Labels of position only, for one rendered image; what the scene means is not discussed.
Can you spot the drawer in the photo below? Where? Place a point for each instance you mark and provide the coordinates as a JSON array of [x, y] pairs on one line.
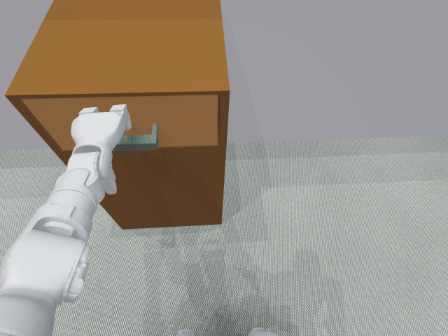
[[183, 120]]

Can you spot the handle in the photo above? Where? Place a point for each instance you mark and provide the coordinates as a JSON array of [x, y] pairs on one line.
[[139, 142]]

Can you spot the robot left upper arm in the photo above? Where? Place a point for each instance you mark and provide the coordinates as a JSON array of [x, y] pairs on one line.
[[47, 270]]

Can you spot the left robot forearm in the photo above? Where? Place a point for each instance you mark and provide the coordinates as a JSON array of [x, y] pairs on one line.
[[74, 200]]

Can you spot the cabinet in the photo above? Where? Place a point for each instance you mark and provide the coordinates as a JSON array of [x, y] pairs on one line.
[[135, 48]]

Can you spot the robot left hand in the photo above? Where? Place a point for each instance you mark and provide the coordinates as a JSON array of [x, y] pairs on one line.
[[106, 128]]

